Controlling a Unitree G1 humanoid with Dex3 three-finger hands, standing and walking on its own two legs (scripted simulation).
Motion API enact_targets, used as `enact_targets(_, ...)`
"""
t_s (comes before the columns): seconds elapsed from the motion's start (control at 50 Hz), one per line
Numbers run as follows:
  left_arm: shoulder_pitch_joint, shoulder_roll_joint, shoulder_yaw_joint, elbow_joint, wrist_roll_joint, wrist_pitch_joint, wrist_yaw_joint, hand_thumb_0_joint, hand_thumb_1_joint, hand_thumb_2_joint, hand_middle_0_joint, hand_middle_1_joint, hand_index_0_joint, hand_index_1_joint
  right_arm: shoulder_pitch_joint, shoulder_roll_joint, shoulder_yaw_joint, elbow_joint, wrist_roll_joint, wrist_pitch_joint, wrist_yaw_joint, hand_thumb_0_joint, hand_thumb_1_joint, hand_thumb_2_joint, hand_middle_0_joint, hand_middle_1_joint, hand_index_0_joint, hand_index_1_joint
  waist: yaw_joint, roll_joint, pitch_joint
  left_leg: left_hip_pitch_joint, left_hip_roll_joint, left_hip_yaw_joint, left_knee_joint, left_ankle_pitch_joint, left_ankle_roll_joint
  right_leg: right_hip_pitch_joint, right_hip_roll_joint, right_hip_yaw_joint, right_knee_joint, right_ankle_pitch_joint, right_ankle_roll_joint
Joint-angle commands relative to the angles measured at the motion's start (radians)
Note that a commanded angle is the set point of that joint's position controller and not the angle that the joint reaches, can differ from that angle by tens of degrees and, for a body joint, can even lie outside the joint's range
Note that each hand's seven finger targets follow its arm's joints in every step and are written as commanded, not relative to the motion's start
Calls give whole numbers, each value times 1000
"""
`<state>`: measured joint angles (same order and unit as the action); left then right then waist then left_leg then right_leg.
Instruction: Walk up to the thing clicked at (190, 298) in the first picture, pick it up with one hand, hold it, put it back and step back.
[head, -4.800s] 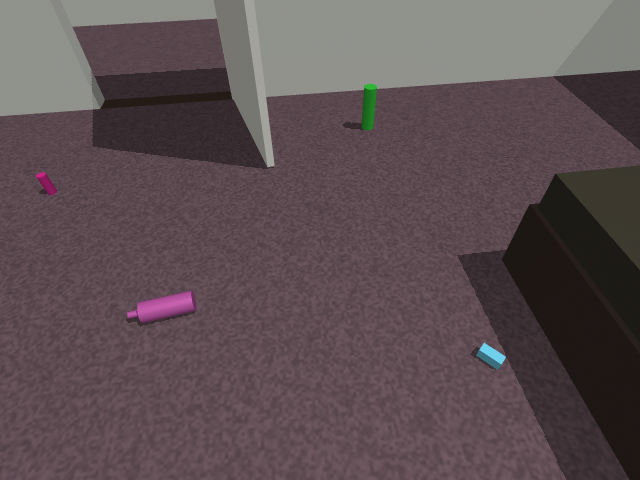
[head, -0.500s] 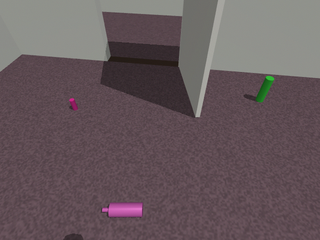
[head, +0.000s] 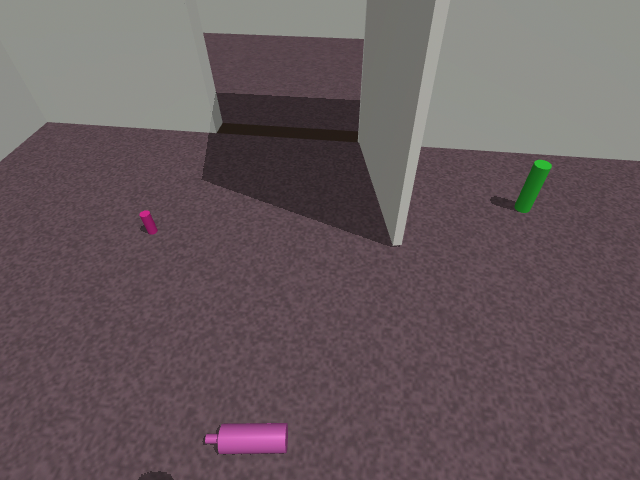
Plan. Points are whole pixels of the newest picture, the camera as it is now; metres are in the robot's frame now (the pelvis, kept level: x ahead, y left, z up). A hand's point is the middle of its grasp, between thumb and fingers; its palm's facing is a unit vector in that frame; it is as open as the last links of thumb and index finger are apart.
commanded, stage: walk up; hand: left
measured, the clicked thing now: (246, 438) +0.41 +0.25 -0.74
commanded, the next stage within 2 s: stand in 0.82 s
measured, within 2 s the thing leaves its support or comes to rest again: neither
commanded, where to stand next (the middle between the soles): +0.02 -0.02 m, yaw -1 degrees
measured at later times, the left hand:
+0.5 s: hand out of the picture +0.09 +0.24 -0.15, palm faces -0.04 -0.94 -0.33, open 7.4 cm
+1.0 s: hand out of the picture +0.09 +0.24 -0.15, palm faces -0.04 -0.94 -0.34, open 7.4 cm
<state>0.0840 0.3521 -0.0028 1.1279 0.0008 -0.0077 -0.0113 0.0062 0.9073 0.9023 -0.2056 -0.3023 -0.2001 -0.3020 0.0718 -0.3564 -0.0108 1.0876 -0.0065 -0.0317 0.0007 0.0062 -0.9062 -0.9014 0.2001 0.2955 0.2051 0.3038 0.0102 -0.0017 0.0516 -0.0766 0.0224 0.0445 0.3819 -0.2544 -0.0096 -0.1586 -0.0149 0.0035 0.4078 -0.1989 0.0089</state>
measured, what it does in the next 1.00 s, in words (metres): stands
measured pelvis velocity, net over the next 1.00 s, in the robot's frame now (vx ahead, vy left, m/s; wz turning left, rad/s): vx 0.00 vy -0.01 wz -0.01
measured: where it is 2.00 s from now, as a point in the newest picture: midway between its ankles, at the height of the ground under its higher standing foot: outside the picture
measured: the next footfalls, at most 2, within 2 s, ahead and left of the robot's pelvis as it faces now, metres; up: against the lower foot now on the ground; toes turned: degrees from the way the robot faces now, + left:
none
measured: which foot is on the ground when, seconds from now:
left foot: down 0.00-1.00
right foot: down 0.00-1.00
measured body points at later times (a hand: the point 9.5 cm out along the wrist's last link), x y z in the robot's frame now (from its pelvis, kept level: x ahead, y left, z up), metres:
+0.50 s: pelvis +0.00 -0.01 +0.00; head +0.00 -0.01 +0.45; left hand +0.09 +0.28 -0.13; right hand +0.06 -0.32 -0.13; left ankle -0.03 +0.12 -0.74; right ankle +0.02 -0.13 -0.74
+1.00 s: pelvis +0.00 -0.01 +0.00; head +0.00 -0.02 +0.45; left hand +0.10 +0.28 -0.12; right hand +0.06 -0.31 -0.13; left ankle -0.03 +0.12 -0.74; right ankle +0.02 -0.13 -0.74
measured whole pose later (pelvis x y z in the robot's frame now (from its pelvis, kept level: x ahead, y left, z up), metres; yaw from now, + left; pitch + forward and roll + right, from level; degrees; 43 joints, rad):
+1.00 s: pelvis +0.00 -0.01 +0.00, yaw -1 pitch -3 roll +0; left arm 0.07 0.34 0.00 1.13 0.01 -0.01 -0.01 0.01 0.91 0.90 -0.21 -0.30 -0.20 -0.30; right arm 0.11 -0.34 -0.01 1.13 -0.01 -0.01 0.00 0.01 -0.91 -0.90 0.20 0.30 0.20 0.30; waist -0.02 0.00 0.05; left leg -0.04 0.04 0.05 0.29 -0.20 -0.03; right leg -0.14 0.01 0.01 0.33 -0.15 -0.01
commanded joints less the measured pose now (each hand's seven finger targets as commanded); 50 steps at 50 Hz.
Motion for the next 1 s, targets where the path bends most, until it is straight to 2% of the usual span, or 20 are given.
enact_targets(0.0, -46, 209, 44, -35, 0, -20, 14, 0, 900, 900, -200, -300, -200, -300, -34, -223, -44, -33, 0, -11, -13, 0, -900, -900, 200, 300, 200, 300, -9, -9, -83, 17, 115, -73, -82, 234, 38, 39, -108, 85, -73, 249, -38)
enact_targets(0.1, -55, 207, 49, -31, 4, -21, 14, 0, 900, 900, -200, -300, -200, -300, -40, -213, -41, -22, -3, -9, -10, 0, -900, -900, 200, 300, 200, 300, -9, -10, -67, 11, 111, -69, -100, 162, 33, 30, -104, 95, -107, 186, -34)
enact_targets(0.2, -51, 207, 53, -35, 8, -24, 14, 0, 900, 900, -200, -300, -200, -300, -33, -212, -42, -20, -4, -10, -10, 0, -900, -900, 200, 300, 200, 300, -12, -3, -90, 22, 112, -63, -100, 181, 32, 49, -107, 98, -106, 231, -37)
enact_targets(0.24, -62, 210, 55, -37, 9, -22, 15, 0, 900, 900, -200, -300, -200, -300, -26, -211, -43, -16, -5, -8, -11, 0, -900, -900, 200, 300, 200, 300, -16, -12, -72, 9, 111, -62, -107, 152, 30, 41, -105, 101, -111, 203, -38)
enact_targets(0.34, -45, 205, 57, -40, 7, -21, 14, 0, 900, 900, -200, -300, -200, -300, -13, -205, -39, -18, -4, -10, -10, 0, -900, -900, 200, 300, 200, 300, -9, -3, -83, 24, 113, -59, -107, 154, 31, 39, -102, 105, -106, 200, -37)
enact_targets(0.4, -56, 205, 59, -44, 9, -20, 15, 0, 900, 900, -200, -300, -200, -300, 5, -210, -43, -12, -4, -8, -13, 0, -900, -900, 200, 300, 200, 300, -19, -6, -82, 12, 113, -58, -105, 147, 32, 45, -100, 107, -103, 197, -42)
enact_targets(0.48, -53, 203, 58, -46, 8, -17, 13, 0, 900, 900, -200, -300, -200, -300, 9, -209, -41, -12, -7, -9, -13, 0, -900, -900, 200, 300, 200, 300, -14, -6, -48, -15, 106, -60, -118, 108, 32, 32, -95, 115, -106, 170, -38)
enact_targets(0.5, -49, 204, 62, -47, 7, -17, 13, 0, 900, 900, -200, -300, -200, -300, 13, -208, -41, -14, -6, -9, -12, 0, -900, -900, 200, 300, 200, 300, -13, -4, -53, -7, 109, -63, -117, 113, 31, 34, -94, 111, -105, 151, -38)
enact_targets(0.58, -48, 203, 63, -48, 10, -17, 14, 0, 900, 900, -200, -300, -200, -300, 24, -214, -44, -13, -6, -11, -13, 0, -900, -900, 200, 300, 200, 300, -17, -8, -85, 11, 115, -61, -109, 139, 35, 47, -93, 109, -95, 181, -43)
enact_targets(0.6, -41, 197, 60, -49, 7, -17, 13, 0, 900, 900, -200, -300, -200, -300, 20, -210, -41, -16, -7, -10, -12, 0, -900, -900, 200, 300, 200, 300, -10, -2, -78, 20, 113, -59, -108, 146, 35, 34, -94, 112, -97, 195, -38)
enact_targets(0.64, -53, 200, 61, -50, 9, -16, 13, 0, 900, 900, -200, -300, -200, -300, 23, -211, -43, -14, -8, -10, -14, 0, -900, -900, 200, 300, 200, 300, -18, -2, -64, 4, 114, -59, -114, 138, 33, 34, -92, 112, -93, 194, -41)
enact_targets(0.78, -53, 195, 59, -55, 7, -15, 13, 0, 900, 900, -200, -300, -200, -300, 27, -210, -44, -17, -7, -10, -14, 0, -900, -900, 200, 300, 200, 300, -17, 0, -52, 4, 114, -57, -117, 127, 34, 20, -88, 118, -92, 181, -40)
enact_targets(0.8, -57, 209, 51, -57, 3, -21, 16, 0, 900, 900, -200, -300, -200, -300, -1, -204, -39, -17, -2, -3, -14, 0, -900, -900, 200, 300, 200, 300, -15, 16, -48, -9, 129, -72, -121, 204, 22, 39, -107, 110, -101, 253, -38)
enact_targets(0.84, -46, 211, 50, -52, 1, -24, 18, 0, 900, 900, -200, -300, -200, -300, 0, -200, -36, -16, 0, 0, -14, 0, -900, -900, 200, 300, 200, 300, -16, 6, -72, 23, 130, -70, -122, 232, 18, 44, -109, 111, -99, 293, -36)
enact_targets(0.98, -47, 210, 40, -49, 3, -25, 20, 0, 900, 900, -200, -300, -200, -300, -6, -204, -33, -3, -1, 3, -10, 0, -900, -900, 200, 300, 200, 300, -18, 13, -99, 39, 129, -73, -130, 211, 14, 58, -112, 102, -119, 251, -32)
